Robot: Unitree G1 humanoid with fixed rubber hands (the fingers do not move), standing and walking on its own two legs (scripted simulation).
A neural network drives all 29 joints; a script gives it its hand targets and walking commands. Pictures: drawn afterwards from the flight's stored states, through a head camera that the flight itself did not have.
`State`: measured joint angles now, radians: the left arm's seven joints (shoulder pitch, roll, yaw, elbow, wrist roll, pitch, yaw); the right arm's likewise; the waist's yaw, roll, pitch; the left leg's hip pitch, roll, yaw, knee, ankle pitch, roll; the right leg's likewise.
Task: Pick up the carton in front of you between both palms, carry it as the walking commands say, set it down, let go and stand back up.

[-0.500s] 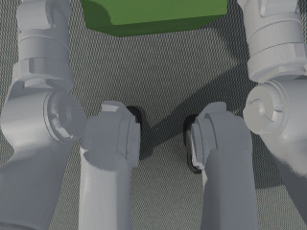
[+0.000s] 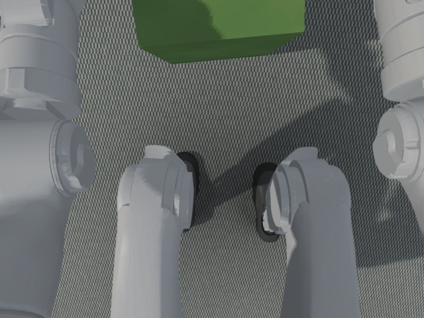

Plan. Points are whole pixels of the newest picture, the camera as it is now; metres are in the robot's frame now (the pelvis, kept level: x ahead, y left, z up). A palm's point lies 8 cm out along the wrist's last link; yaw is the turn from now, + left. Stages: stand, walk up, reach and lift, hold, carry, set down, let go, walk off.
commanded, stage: set down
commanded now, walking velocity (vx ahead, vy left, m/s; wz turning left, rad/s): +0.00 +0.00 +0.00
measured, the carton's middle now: out of the picture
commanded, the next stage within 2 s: let go in 0.82 s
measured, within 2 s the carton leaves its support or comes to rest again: neither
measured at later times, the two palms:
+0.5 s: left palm out of the picture +0.57 +0.23 +0.03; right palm out of the picture +0.60 -0.16 +0.03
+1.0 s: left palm out of the picture +0.55 +0.24 +0.16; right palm out of the picture +0.58 -0.17 +0.17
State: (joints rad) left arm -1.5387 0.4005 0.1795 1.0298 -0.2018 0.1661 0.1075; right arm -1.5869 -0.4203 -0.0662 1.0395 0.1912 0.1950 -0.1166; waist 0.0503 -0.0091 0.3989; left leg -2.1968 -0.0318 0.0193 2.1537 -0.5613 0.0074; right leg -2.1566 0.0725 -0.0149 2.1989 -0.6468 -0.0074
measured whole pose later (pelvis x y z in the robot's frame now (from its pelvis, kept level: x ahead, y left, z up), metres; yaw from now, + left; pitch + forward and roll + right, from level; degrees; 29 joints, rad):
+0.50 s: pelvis +0.02 +0.00 +0.13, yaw +0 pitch +47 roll -1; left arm -1.36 0.35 0.28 0.89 -0.10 0.25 0.07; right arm -1.43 -0.39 -0.19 0.96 0.08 0.26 -0.06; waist 0.06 -0.01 0.06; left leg -2.02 -0.05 -0.01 1.65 -0.46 0.01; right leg -1.98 0.07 0.01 1.68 -0.53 0.00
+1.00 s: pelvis +0.05 +0.00 +0.27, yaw -1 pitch +46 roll -1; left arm -1.12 0.28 0.35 0.83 0.07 0.20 -0.03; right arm -1.18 -0.27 -0.30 0.88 -0.09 0.21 -0.03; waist 0.05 -0.02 -0.02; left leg -1.56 -0.04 -0.04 1.06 -0.29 0.01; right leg -1.53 0.07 0.04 1.07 -0.34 0.00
